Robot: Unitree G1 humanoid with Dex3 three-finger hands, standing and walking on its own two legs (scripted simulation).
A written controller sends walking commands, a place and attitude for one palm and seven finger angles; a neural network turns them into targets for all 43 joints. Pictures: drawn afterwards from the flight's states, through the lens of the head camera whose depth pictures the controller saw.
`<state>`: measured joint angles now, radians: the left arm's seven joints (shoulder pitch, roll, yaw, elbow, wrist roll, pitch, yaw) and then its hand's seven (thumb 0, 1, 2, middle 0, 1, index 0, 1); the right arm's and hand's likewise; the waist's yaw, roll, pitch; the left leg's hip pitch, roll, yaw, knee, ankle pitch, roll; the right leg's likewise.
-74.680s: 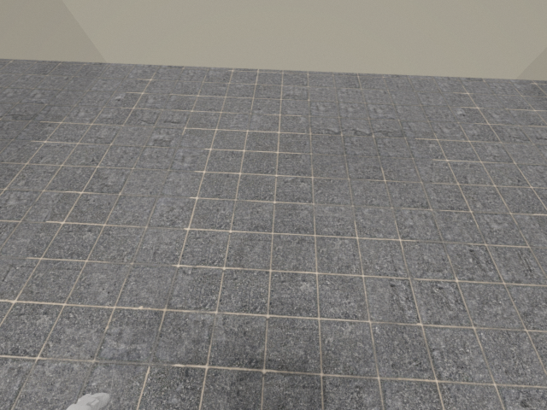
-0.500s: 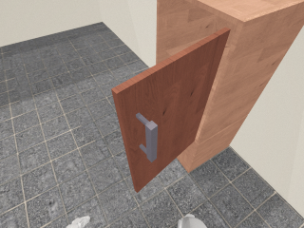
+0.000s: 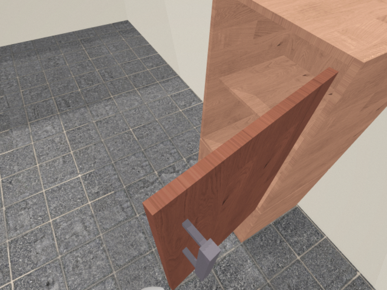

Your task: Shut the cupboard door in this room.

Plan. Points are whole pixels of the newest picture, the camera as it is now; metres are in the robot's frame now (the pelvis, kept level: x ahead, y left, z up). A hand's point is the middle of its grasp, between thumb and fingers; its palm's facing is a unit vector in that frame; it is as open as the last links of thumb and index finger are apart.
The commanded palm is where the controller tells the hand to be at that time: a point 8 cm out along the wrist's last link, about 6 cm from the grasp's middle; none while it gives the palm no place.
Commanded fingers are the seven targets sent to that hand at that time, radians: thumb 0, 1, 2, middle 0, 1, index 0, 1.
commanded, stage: come to a stop and stand still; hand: left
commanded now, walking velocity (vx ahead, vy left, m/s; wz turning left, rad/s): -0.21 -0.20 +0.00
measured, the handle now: (196, 252) +0.18 +0.02 +0.08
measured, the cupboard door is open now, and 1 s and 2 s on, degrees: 100 100 100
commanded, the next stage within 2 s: look again from close up in 0.86 s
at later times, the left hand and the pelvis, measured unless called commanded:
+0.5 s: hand out of the picture +0.03 +0.14 -0.15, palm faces +0.01 -0.97 -0.24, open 7.3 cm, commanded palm none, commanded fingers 0.00 0.90 0.90 -0.20 -0.30 -0.20 -0.30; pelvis -0.03 -0.04 +0.01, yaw -1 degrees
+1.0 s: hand out of the picture -0.05 +0.10 -0.16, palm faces +0.05 -0.99 -0.16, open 7.3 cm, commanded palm none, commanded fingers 0.00 0.90 0.90 -0.20 -0.30 -0.20 -0.30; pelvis -0.03 -0.05 +0.01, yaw +0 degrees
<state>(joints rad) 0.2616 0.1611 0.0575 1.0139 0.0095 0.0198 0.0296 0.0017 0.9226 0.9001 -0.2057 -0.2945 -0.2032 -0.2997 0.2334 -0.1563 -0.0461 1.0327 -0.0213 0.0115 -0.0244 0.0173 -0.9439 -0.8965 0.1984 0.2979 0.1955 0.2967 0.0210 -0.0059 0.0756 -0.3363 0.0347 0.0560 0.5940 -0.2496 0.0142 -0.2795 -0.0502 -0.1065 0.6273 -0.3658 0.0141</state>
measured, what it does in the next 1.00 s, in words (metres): steps on the spot: right foot, then left foot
